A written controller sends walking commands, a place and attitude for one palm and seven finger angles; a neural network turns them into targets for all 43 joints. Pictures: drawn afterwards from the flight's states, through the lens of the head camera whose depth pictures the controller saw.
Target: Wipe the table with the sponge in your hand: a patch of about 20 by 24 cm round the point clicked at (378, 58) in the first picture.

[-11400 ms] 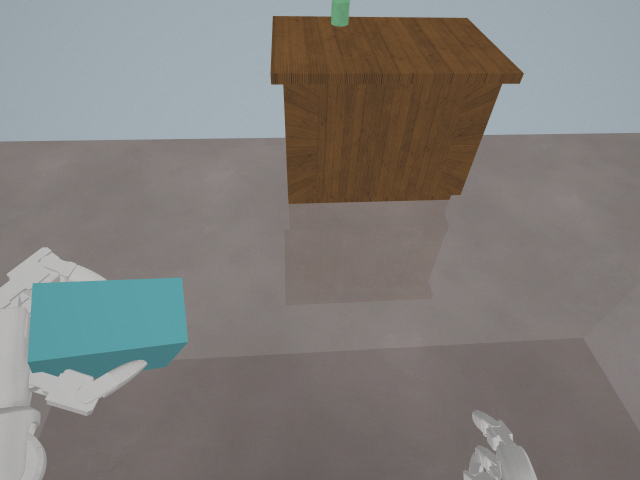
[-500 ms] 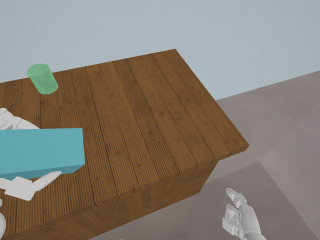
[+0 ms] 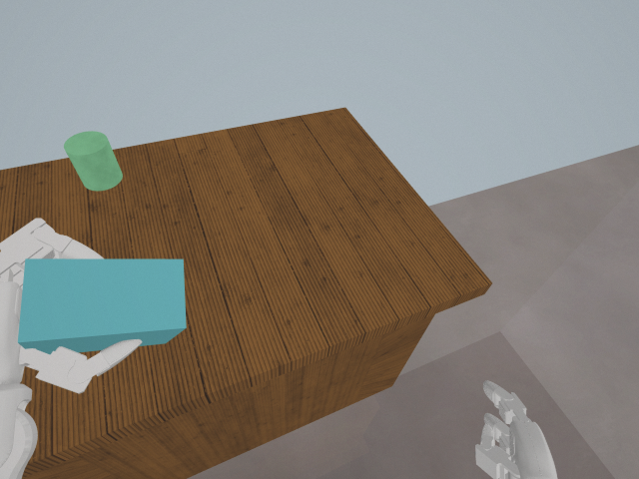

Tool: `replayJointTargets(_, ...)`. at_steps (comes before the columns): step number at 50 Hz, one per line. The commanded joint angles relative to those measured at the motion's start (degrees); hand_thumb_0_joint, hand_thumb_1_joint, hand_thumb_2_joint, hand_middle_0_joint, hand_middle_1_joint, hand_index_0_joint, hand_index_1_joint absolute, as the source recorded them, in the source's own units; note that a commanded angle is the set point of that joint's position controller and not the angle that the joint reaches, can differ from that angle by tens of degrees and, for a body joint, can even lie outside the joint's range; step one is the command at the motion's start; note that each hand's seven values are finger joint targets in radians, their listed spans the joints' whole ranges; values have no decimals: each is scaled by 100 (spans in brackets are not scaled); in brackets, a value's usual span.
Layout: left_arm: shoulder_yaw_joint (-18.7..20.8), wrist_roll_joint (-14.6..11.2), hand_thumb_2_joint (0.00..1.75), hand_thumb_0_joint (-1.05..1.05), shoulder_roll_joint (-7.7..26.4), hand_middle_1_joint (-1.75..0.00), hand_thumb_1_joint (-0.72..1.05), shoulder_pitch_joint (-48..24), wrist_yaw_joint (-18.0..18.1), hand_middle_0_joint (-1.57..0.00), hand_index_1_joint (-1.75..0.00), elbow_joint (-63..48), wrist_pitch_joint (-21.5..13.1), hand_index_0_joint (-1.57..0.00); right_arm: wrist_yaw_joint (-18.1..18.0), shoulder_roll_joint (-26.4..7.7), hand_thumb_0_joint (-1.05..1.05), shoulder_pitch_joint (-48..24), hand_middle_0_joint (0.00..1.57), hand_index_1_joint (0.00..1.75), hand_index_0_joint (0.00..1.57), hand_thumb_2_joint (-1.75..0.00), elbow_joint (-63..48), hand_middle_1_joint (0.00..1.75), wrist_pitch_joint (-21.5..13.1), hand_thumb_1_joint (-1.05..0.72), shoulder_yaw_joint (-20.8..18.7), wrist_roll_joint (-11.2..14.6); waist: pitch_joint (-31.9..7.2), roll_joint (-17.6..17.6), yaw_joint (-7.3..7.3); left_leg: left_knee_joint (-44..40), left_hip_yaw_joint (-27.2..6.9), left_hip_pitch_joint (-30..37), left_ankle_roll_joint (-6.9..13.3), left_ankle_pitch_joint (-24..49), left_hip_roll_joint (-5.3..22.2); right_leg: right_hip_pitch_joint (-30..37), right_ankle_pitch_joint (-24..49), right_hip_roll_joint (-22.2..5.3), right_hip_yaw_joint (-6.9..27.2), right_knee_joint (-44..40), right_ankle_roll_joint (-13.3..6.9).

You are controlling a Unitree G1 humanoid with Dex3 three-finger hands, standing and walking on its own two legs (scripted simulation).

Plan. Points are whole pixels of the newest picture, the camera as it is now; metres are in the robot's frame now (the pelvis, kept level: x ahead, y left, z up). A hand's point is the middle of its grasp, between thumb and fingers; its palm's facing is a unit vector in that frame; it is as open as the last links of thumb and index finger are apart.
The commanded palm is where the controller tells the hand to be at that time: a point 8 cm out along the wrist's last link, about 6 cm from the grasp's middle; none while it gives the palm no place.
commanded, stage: come to a stop and stand still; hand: left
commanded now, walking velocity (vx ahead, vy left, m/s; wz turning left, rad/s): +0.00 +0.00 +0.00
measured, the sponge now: (130, 307) +0.24 +0.21 +0.14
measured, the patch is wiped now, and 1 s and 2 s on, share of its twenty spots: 0.00 0.00 0.00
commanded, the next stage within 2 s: look again from close up in 0.40 s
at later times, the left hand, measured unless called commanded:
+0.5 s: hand (25, 330) +0.20 +0.28 +0.16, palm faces +0.44 -0.82 -0.36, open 10.1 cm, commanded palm +0.14 +0.30 +0.18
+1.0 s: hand (60, 300) +0.23 +0.26 +0.16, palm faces +0.40 -0.83 -0.40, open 10.1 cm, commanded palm +0.17 +0.29 +0.18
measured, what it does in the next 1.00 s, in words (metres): stands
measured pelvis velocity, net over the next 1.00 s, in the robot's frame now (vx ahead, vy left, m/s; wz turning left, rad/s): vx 0.02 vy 0.00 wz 0.05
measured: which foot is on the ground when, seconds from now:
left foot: down 0.00-1.00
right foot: down 0.00-1.00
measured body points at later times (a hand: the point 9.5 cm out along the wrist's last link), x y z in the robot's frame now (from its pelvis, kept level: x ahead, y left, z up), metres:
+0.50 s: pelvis -0.01 +0.01 +0.00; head +0.02 +0.05 +0.45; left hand +0.17 +0.32 +0.17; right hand +0.20 -0.18 -0.06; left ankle +0.04 +0.14 -0.74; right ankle +0.05 -0.15 -0.74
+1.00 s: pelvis +0.02 +0.00 +0.00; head +0.06 +0.03 +0.45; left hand +0.20 +0.30 +0.18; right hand +0.21 -0.21 -0.07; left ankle +0.04 +0.14 -0.74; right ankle +0.05 -0.15 -0.74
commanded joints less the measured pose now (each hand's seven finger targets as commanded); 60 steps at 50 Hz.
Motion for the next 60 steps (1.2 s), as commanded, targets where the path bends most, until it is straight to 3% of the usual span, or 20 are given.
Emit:
replayJointTargets(1, 1195, -7, 130, 0, 1422, -160, 10, -389, 168, -120, -160, -1385, -634, -120, -131, -543, 0, -513, 20, 30, 20, -90, -843, 30, -285, -90, -94, 21, -411, 663, 100, -1268, -328, -642, 232, -1531, -38, 356, -1235, 237, -85, -452, -296)
replayJointTargets(3, 1187, 12, 130, 0, 1386, -160, 10, -561, 167, -120, -160, -1471, -745, -120, -129, -534, 0, -471, 20, 30, 20, -90, -874, 30, -373, -90, -95, 48, -494, 1167, 135, -1384, -388, -882, 314, -1712, 88, 704, -891, 299, -71, -116, -294)
replayJointTargets(5, 1211, 56, 130, 0, 1401, -160, 10, -632, 177, -120, -160, -1542, -814, -120, -112, -514, 0, -498, 20, 30, 20, -90, -810, 30, -489, -90, -79, 63, -638, 1170, 120, -1274, -400, -669, 320, -1594, 81, 700, -683, 293, -27, -159, -314)
replayJointTargets(11, 552, 170, 130, 0, 756, -160, 10, -618, 83, -120, -160, -1205, -824, -120, 1, -553, 0, -307, 20, 30, 20, -90, -509, 30, -695, -90, -77, -7, -603, 759, 69, -1119, -424, -366, 251, -1630, -52, 328, -946, 339, 134, -573, -290)
replayJointTargets(14, 560, 219, 130, 0, 768, -160, 10, -662, 83, -120, -160, -978, -763, -120, 43, -538, 0, -317, 20, 30, 20, -90, -456, 30, -665, -90, -88, -13, -552, 464, 92, -969, -371, -328, 233, -1480, -127, 226, -983, 325, 269, -745, -285)
replayJointTargets(18, 611, 213, 130, 0, 806, -160, 10, -795, 65, -120, -160, -1100, -760, -120, 46, -505, 0, -439, 20, 30, 20, -90, -459, 30, -598, -90, -69, -12, -579, 626, 75, -1101, -453, -206, 216, -1258, -113, 273, -700, 379, 202, -692, -278)
replayJointTargets(20, 816, 208, 130, 0, 1020, -160, 10, -854, 81, -120, -160, -1308, -763, -120, 28, -498, 0, -547, 20, 30, 20, -90, -472, 30, -567, -90, -68, -7, -638, 790, 60, -1149, -455, -161, 221, -1209, -104, 358, -529, 391, 195, -655, -279)
replayJointTargets(21, 735, 184, 130, 0, 884, -160, 10, -769, 77, -120, -160, -1278, -770, -120, 24, -466, 0, -501, 20, 30, 20, -90, -513, 30, -552, -90, -57, -12, -664, 746, 71, -1143, -494, -224, 241, -1161, -80, 458, -436, 378, 147, -610, -274)
replayJointTargets(27, 726, 113, 130, 0, 824, -160, 10, -489, 67, -120, -160, -1446, -693, -120, 41, -463, 0, -492, 20, 30, 20, -90, -615, 30, -476, -90, -95, 6, -898, 676, 75, -855, -344, 72, 193, -255, -142, 567, 283, 323, 183, -560, -290)
replayJointTargets(30, 852, 91, 130, 0, 936, -160, 10, -346, 86, -120, -160, -1403, -627, -120, 25, -476, 0, -552, 20, 30, 20, -90, -621, 30, -444, -90, -111, 27, -954, 694, 65, -808, -319, 256, 170, 61, -128, 493, 504, 289, 216, -547, -288)
replayJointTargets(31, 632, 76, 130, 0, 713, -160, 10, -350, 56, -120, -160, -1339, -623, -120, 25, -469, 0, -489, 20, 30, 20, -90, -620, 30, -413, -90, -100, 10, -934, 661, 59, -803, -317, 174, 172, 75, -126, 536, 511, 294, 170, -534, -276)
replayJointTargets(35, 833, 73, 130, 0, 949, -160, 10, -366, 94, -120, -160, -1425, -563, -120, -7, -486, 0, -595, 20, 30, 20, -90, -668, 30, -378, -90, -124, 44, -910, 625, 60, -781, -299, 226, 167, 46, -115, 456, 519, 246, 259, -557, -282)
replayJointTargets(36, 679, 52, 130, 0, 780, -160, 10, -297, 73, -120, -160, -1290, -565, -120, -7, -482, 0, -512, 20, 30, 20, -90, -648, 30, -347, -90, -113, 14, -892, 549, 58, -769, -304, 125, 174, 11, -132, 496, 481, 253, 201, -572, -272)
replayJointTargets(45, 974, 35, 130, 0, 1083, -160, 10, -28, 146, -120, -160, -1550, -505, -120, -49, -496, 0, -600, 20, 30, 20, -90, -711, 30, -303, -90, -141, 51, -1083, 603, 68, -707, -326, 300, 174, 412, -87, 568, 758, 197, 231, -451, -289)
replayJointTargets(46, 767, 2, 130, 0, 854, -160, 10, -19, 101, -120, -160, -1458, -510, -120, -36, -482, 0, -506, 20, 30, 20, -90, -682, 30, -279, -90, -129, 27, -1039, 477, 48, -752, -353, 178, 166, 421, -77, 587, 690, 249, 129, -434, -268)
replayJointTargets(50, 989, -20, 130, 0, 1078, -160, 10, -114, 103, -120, -160, -1540, -473, -120, -31, -464, 0, -583, 20, 30, 20, -90, -731, 30, -258, -90, -164, 74, -1054, 653, 39, -799, -395, 350, 168, 565, 92, 435, 643, 290, 100, -302, -236)
replayJointTargets(51, 848, -53, 130, 0, 913, -160, 10, -58, 68, -120, -160, -1425, -468, -120, -19, -464, 0, -504, 20, 30, 20, -90, -717, 30, -235, -90, -157, 42, -1057, 599, 43, -806, -418, 224, 184, 518, 125, 478, 582, 318, 21, -288, -215)
replayJointTargets(55, 954, -61, 130, 0, 1047, -160, 10, -83, 75, -120, -160, -1590, -398, -120, 19, -440, 0, -548, 20, 30, 20, -90, -786, 30, -204, -90, -195, 87, -1147, 694, 27, -658, -384, 427, 183, 745, 224, 337, 677, 309, 57, -205, -225)
replayJointTargets(56, 797, -86, 130, 0, 891, -160, 10, -46, 41, -120, -160, -1534, -390, -120, 35, -451, 0, -485, 20, 30, 20, -90, -781, 30, -177, -90, -192, 50, -1130, 642, 26, -611, -373, 321, 194, 711, 229, 358, 665, 324, 27, -235, -222)
replayJointTargets(60, 979, -95, 130, 0, 1113, -160, 10, -89, 42, -120, -160, -1747, -331, -120, 34, -436, 0, -540, 20, 30, 20, -90, -843, 30, -146, -90, -234, 70, -1147, 701, 9, -420, -319, 482, 173, 813, 260, 162, 812, 287, 164, -205, -272)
